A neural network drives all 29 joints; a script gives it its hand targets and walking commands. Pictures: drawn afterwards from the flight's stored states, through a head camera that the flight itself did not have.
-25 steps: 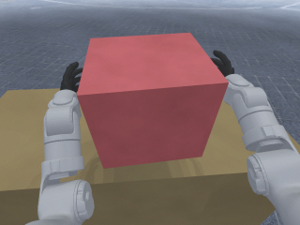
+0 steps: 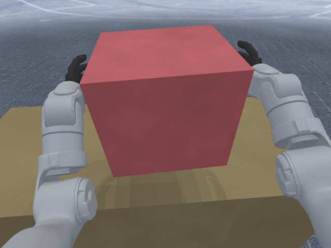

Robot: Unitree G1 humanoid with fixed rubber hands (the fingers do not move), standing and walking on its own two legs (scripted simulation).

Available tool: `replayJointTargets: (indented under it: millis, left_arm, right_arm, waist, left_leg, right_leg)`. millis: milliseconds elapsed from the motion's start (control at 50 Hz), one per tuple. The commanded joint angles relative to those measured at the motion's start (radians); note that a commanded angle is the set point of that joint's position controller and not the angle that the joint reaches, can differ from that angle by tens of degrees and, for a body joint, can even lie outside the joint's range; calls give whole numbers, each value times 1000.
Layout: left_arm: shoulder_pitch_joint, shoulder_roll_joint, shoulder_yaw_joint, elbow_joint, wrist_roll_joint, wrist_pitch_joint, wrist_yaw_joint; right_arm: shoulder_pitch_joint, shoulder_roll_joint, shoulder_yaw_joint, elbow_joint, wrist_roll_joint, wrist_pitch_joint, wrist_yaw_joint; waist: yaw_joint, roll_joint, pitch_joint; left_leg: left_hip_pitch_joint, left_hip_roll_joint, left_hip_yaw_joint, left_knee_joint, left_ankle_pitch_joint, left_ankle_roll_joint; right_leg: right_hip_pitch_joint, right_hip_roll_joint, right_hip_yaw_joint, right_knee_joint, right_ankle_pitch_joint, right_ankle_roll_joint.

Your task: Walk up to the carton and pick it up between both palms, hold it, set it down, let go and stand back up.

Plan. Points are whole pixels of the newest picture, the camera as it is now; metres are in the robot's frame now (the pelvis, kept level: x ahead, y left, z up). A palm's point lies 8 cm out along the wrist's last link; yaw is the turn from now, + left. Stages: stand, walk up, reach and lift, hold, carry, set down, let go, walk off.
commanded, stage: reach and lift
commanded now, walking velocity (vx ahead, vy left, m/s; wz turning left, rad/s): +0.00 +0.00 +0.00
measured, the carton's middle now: (163, 99) +0.43 +0.00 +0.21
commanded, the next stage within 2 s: hold in 0.56 s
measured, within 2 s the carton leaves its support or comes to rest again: neither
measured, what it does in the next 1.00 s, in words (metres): stands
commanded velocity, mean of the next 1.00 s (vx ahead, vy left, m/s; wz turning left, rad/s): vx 0.00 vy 0.00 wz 0.00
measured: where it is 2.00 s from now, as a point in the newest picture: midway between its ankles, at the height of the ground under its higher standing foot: outside the picture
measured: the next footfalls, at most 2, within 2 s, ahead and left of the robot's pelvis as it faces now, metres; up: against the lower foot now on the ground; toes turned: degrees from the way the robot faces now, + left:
none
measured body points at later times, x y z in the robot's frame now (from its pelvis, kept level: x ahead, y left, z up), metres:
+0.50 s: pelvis -0.01 +0.00 +0.00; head -0.09 +0.02 +0.44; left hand +0.37 +0.21 +0.29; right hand +0.38 -0.18 +0.31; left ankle +0.01 +0.14 -0.75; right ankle -0.02 -0.13 -0.75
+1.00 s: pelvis -0.01 -0.01 +0.00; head -0.11 +0.00 +0.44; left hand +0.37 +0.20 +0.32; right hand +0.37 -0.19 +0.35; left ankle +0.01 +0.14 -0.75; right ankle -0.02 -0.13 -0.75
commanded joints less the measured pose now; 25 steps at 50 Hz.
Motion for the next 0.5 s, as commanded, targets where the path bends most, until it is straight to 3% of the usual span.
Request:
replayJointTargets:
  millis: [0, 80, 100, 160, 300, 480]
  left_arm:
    - [-679, -520, -289, -176, -177, -41, -172]
    - [-672, -496, -259, -199, -168, -21, -184]
    - [-631, -413, -180, -217, -127, -17, -188]
    - [-655, -413, -228, -269, -151, -2, -203]
    - [-736, -467, -291, -229, -195, -23, -210]
    - [-806, -500, -277, -110, -214, -47, -195]
  right_arm:
    - [-696, 554, 194, -339, 193, -26, 124]
    - [-688, 553, 204, -361, 215, -9, 114]
    - [-647, 567, 222, -373, 235, -5, 111]
    - [-652, 540, 202, -413, 231, -3, 101]
    - [-693, 557, 136, -397, 162, 0, 104]
    - [-761, 555, 113, -268, 131, -5, 129]
  waist:
    - [16, 38, -302]
    - [26, 15, -292]
    - [58, -20, -293]
    - [24, 12, -289]
    - [-14, 47, -241]
    - [-6, 52, -270]
  left_leg:
    - [144, -80, 20, 14, 278, -8]
    - [154, -83, 24, 19, 312, -5]
    - [187, -92, 33, 33, 372, 13]
    - [185, -94, 35, 31, 363, 0]
    - [155, -86, 27, -4, 204, 2]
    - [97, -69, 9, -32, 103, 11]
  right_leg:
    - [120, 75, 17, 15, 301, -11]
    - [130, 78, 18, 15, 349, -4]
    - [165, 86, 7, 22, 400, -2]
    - [149, 76, 8, 22, 396, 3]
    - [52, 57, 16, -27, 191, -8]
    - [41, 55, 25, -26, 88, -29]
